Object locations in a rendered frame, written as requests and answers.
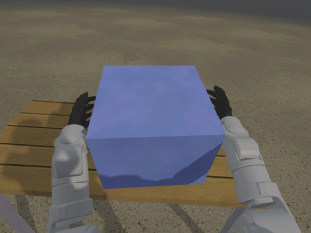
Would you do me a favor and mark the right robot forearm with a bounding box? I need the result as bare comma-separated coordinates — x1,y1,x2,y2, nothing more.
220,116,301,233

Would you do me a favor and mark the robot left hand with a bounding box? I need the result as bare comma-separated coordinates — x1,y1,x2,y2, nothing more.
68,92,96,130

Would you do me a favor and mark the robot right hand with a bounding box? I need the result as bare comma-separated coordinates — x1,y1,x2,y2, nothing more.
206,86,233,120

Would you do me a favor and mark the robot right upper arm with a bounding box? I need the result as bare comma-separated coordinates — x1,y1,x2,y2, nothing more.
239,208,300,233

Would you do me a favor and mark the left robot forearm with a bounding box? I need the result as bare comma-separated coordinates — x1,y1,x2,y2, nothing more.
48,124,94,233

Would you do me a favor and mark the table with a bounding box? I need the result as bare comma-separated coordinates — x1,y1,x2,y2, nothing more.
0,100,267,233

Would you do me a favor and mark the carton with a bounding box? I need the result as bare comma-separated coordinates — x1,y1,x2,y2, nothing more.
86,65,226,189

